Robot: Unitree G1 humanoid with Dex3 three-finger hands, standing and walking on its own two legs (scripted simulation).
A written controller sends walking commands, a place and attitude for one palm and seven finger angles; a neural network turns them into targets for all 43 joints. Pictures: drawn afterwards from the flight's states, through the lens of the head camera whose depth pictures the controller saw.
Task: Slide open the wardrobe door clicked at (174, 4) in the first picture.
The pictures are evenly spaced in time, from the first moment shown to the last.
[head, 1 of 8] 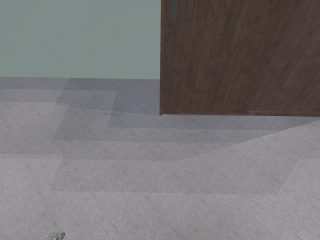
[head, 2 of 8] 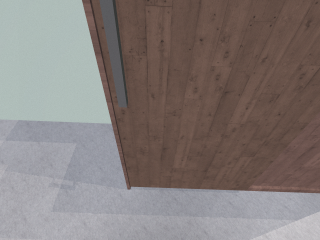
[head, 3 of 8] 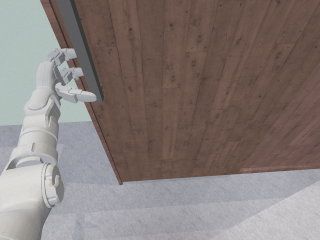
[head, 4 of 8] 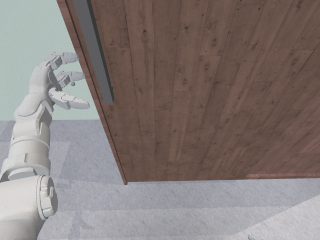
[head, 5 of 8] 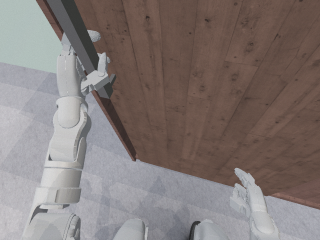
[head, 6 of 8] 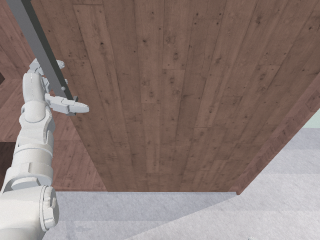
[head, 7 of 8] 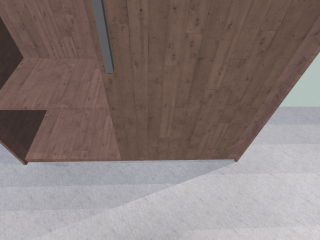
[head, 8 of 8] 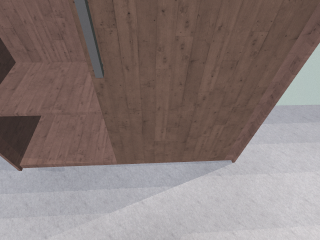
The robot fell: no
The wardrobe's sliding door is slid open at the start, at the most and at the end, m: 0.00 0.64 0.64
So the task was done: yes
